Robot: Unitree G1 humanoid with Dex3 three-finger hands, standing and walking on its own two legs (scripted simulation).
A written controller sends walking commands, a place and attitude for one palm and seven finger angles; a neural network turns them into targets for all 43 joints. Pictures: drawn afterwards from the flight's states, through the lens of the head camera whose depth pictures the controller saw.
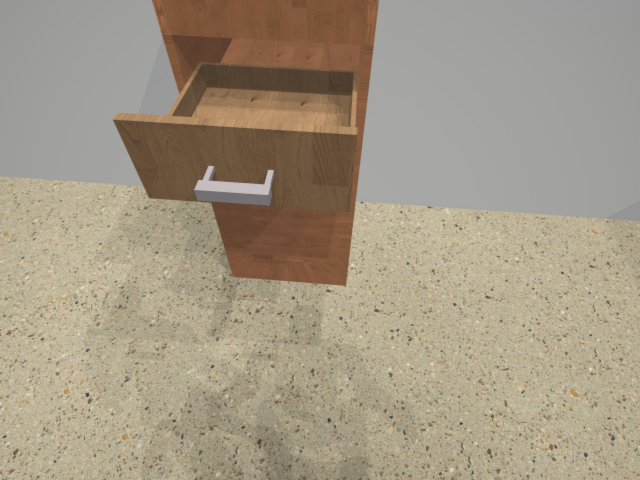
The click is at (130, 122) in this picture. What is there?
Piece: drawer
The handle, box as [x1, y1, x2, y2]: [194, 166, 273, 205]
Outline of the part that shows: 194,189 198,200 269,205 271,197 270,186 273,177 273,170 268,170 264,184 251,184 211,181 210,180 214,172 214,167 208,166 203,179 198,180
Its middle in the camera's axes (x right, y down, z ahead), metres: -0.14 -0.09 +0.65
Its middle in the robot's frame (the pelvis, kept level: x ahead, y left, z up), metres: +0.55 +0.17 +0.03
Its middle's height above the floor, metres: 0.81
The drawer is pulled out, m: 0.30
